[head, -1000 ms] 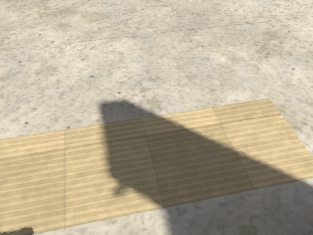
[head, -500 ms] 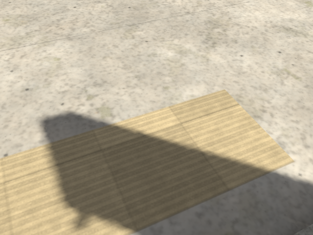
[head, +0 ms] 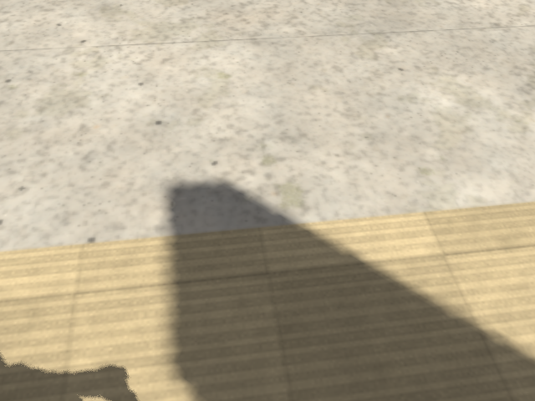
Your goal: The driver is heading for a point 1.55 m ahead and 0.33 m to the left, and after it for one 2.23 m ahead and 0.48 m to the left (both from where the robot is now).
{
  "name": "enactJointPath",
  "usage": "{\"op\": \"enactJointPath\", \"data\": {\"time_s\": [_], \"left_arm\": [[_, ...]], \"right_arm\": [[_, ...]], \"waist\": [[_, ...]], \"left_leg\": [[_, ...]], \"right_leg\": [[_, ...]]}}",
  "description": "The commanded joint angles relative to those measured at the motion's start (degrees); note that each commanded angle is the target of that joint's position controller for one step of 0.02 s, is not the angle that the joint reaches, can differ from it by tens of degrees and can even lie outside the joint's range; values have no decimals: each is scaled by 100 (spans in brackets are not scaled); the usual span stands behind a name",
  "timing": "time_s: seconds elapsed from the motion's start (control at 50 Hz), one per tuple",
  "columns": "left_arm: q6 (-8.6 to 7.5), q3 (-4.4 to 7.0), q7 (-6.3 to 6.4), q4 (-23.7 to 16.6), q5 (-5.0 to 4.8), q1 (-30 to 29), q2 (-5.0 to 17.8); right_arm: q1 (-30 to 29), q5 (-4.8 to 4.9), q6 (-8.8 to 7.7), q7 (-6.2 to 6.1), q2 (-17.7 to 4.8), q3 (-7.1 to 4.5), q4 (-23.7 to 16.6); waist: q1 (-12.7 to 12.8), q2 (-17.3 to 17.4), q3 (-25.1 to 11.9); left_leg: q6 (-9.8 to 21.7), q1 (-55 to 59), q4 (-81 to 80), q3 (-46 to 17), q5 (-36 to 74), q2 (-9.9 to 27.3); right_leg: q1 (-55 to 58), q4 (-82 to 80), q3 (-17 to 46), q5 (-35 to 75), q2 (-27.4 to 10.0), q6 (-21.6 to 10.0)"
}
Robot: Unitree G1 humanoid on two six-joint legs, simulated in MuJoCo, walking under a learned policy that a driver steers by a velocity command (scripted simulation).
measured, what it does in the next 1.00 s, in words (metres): goes down, turning left: left foot 0.19 m lower, then right foot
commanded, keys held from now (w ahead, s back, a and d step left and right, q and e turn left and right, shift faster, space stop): w+q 0.52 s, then w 0.36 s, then w+e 0.12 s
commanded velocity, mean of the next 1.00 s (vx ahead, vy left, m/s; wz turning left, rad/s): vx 0.50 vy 0.00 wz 0.37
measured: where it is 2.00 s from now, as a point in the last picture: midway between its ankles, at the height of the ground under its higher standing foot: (213, 248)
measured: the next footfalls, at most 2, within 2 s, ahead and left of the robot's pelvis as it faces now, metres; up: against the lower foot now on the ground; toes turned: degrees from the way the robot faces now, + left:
left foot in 0.12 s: +0.25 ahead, +0.16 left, -0.19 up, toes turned +5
right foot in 0.48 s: +0.48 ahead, -0.03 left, -0.19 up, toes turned +19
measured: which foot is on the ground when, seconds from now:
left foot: up 0.00-0.10, down 0.12-0.48, up 0.50-0.90, down 0.92-1.00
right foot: down 0.00-0.12, up 0.14-0.46, down 0.48-0.94, up 0.96-1.00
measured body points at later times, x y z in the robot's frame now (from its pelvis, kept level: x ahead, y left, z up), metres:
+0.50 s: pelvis +0.31 +0.05 -0.12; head +0.33 +0.05 +0.33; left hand +0.48 +0.34 -0.18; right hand +0.42 -0.20 -0.26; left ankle +0.21 +0.16 -0.84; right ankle +0.44 -0.04 -0.85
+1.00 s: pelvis +0.54 +0.18 -0.11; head +0.58 +0.20 +0.33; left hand +0.43 +0.41 -0.26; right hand +0.82 +0.04 -0.21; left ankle +0.57 +0.29 -0.84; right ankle +0.47 -0.03 -0.78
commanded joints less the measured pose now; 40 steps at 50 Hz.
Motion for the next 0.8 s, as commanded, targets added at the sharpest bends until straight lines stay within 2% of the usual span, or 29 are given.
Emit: {"op": "enactJointPath", "data": {"time_s": [0.02, 0.04, 0.06, 0.08, 0.1, 0.12, 0.14, 0.16, 0.18, 0.2, 0.22, 0.24, 0.26, 0.28, 0.3, 0.32, 0.34, 0.4, 0.44, 0.48, 0.5, 0.52, 0.54, 0.56, 0.58, 0.64, 0.68, 0.74, 0.8], "left_arm": [[241, 327, 402, -176, -697, -180, 1172], [277, 363, 393, -78, -608, 30, 1026], [349, 416, 327, -94, -567, -68, 1074], [370, 520, 277, -40, -465, -310, 1116], [314, 493, 181, -5, -370, -337, 881], [217, 524, 119, -57, -354, -443, 849], [76, 483, 4, -281, -429, 1, 511], [-91, 480, -60, -619, -551, -331, 825], [-149, 530, -32, -1005, -580, -1045, 996], [-177, 387, 34, -1390, -741, -1372, 570], [-127, 405, 163, -1448, -762, -1747, 515], [-45, 474, 249, -1518, -713, -1740, 698], [130, 503, 300, -1529, -556, -1883, 658], [182, 565, 335, -1609, -317, -1790, 651], [180, 592, 342, -1629, -220, -1860, 678], [145, 657, 314, -1695, -213, -2067, 826], [125, 671, 274, -1723, -305, -2302, 818], [221, 700, 196, -1951, -517, -2845, 875], [180, 773, 139, -2016, -499, -2977, 1045], [65, 892, 70, -1806, -375, -2279, 1263], [33, 992, 73, -1606, -332, -1362, 1587], [17, 1108, -6, -1412, -270, -728, 2027], [-9, 1020, -2, -1529, -326, -988, 1562], [14, 956, 20, -1570, -337, -1298, 1329], [48, 903, 31, -1619, -319, -1679, 1196], [74, 830, 18, -1488, -300, -2034, 981], [54, 871, 24, -1331, -336, -1894, 1112], [108, 928, 97, -1117, -466, -1721, 1309], [133, 970, 94, -911, -521, -1399, 1434]], "right_arm": [[-1365, 1186, 39, -16, -244, -112, -810], [-1455, 1047, 63, 20, -157, -106, -831], [-1214, 901, 78, 60, -92, -100, -714], [-329, 825, 126, 32, -216, -195, -442], [851, 676, 174, -10, -572, -437, 9], [2007, 619, 252, -83, -878, -593, 398], [2456, 494, 156, -147, -1409, -632, 583], [2599, 544, 153, -236, -1237, -635, 488], [2427, 517, 247, -327, -967, -581, 329], [2230, 461, 331, -436, -1438, -699, 378], [1575, 260, 267, -491, -1110, -617, 87], [922, 231, 143, -479, -1029, -568, -126], [23, 293, 100, -522, -860, -474, -391], [-403, 356, 102, -552, -918, -511, -552], [-612, 355, 76, -617, -976, -546, -678], [-492, 432, 74, -671, -977, -592, -657], [-162, 487, 68, -708, -921, -593, -528], [535, 595, 56, -713, -764, -650, -329], [844, 629, 90, -715, -634, -671, -305], [806, 594, 97, -685, -374, -601, -409], [968, 493, 50, -634, 69, -502, -501], [1318, 655, -18, -603, -3, -481, -786], [1079, 668, -58, -599, -547, -626, -650], [517, 611, -34, -600, -688, -675, -748], [349, 527, 2, -615, -559, -658, -756], [407, 501, 9, -564, -370, -679, -710], [193, 429, 6, -534, -251, -646, -752], [-406, 407, -28, -435, -32, -530, -889], [-881, 471, -33, -362, -92, -499, -953]], "waist": [[201, -578, 1526], [300, -426, 1359], [259, -448, 1186], [-106, -647, 691], [-594, -139, -158], [-1227, 453, -377], [-1048, 1847, -1135], [-1388, 1696, -2037], [-1516, 1106, -2112], [-1157, 367, -2103], [-975, -512, -1732], [-530, -656, -1200], [-98, -817, -167], [79, -587, -34], [116, -313, -61], [20, -8, -220], [-114, 123, -362], [-319, 25, -318], [-323, -39, -259], [57, -116, -471], [259, -1066, -1064], [126, -2888, -1563], [177, -2053, -1061], [224, -1538, -442], [64, -1074, -223], [-358, -1069, -150], [-397, -939, -195], [-291, -1001, -168], [-127, -1070, -57]], "left_leg": [[-55, -690, -477, -317, 156, -283], [-19, -485, -698, -43, 82, -198], [66, 19, -1216, 137, -179, -122], [222, 1375, -1383, 90, -91, 65], [317, 3058, -1350, 712, 218, -411], [567, 4593, -1410, 860, 1022, -463], [1250, 7033, 464, -120, 2707, 467], [1785, 7520, 637, -978, 1677, 826], [1873, 7239, 23, -1402, 391, 958], [1980, 6487, -950, -2658, -2752, 1372], [1901, 5209, -1508, -3533, -3793, 1666], [1895, 4036, -1601, -3719, -3994, 1712], [1655, 1936, -1880, -2814, -3179, 1275], [1487, 942, -1964, -2085, -3000, 712], [1293, 146, -1988, -1270, -2623, 159], [1155, -170, -1933, -767, -2435, -243], [1160, -53, -1923, -716, -2558, -276], [1103, 976, -1781, -1345, -3289, 31], [895, 1369, -1433, -1691, -4073, -10], [624, 1161, -353, -1489, -4214, -481], [321, 187, 1460, -777, -5077, -1111], [213, -1327, 2990, -423, -5956, -1474], [214, -1983, 3705, -597, -5655, -1090], [247, -2193, 3811, -500, -5017, -921], [205, -1832, 3608, -401, -4550, -727], [60, -860, 2648, -193, -4171, -477], [-44, -650, 1962, 66, -3841, -446], [-157, -83, 713, 488, -3012, -419], [-205, 368, -34, 686, -2824, -522]], "right_leg": [[-914, -727, 1707, 2749, -1583, -877], [-750, -422, 1565, 2882, -1591, -802], [-645, -39, 1404, 3169, -1560, -722], [-1061, 801, 1386, 3245, -1691, -650], [-1310, 2034, 920, 4147, -1320, -546], [-2411, 4131, 392, 3433, -715, -188], [-4859, 6594, 523, -578, -345, 171], [-5653, 6724, 1153, -442, -580, 233], [-6058, 6401, 1176, -229, -738, 182], [-6163, 5691, 1223, 507, -794, 145], [-5956, 5235, 1408, 1559, -901, 104], [-5638, 4125, 1641, 2143, -1034, 38], [-4686, 2792, 1581, 2542, -1120, 279], [-3649, 1586, 1509, 2796, -1124, 373], [-2513, 429, 1309, 3314, -988, 455], [-1609, -372, 1137, 4209, -761, 503], [-1204, -842, 1069, 4925, -552, 564], [-1323, -1792, 1308, 4527, -480, 475], [-1138, -2241, 1308, 4086, -430, 271], [-35, -2478, 1354, 3640, -565, -83], [1513, -2552, 2326, 3622, -1576, -475], [2565, -3597, 5212, 1816, -2803, -1348], [2342, -3835, 5410, 795, -2798, -1352], [1763, -3828, 4573, 1148, -2526, -1175], [1078, -3895, 3825, 2030, -2222, -1091], [110, -4152, 2606, 3658, -1802, -966], [48, -4281, 2138, 4428, -1733, -1032], [-162, -4343, 1507, 4626, -1540, -960], [-117, -4308, 1359, 4318, -1570, -936]]}}
Keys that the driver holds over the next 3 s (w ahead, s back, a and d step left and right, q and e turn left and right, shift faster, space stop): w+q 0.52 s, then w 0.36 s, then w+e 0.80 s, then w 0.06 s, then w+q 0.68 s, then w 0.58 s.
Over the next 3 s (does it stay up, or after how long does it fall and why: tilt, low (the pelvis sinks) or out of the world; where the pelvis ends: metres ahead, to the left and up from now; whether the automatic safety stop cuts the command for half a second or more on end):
stays up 1.62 0.39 -0.12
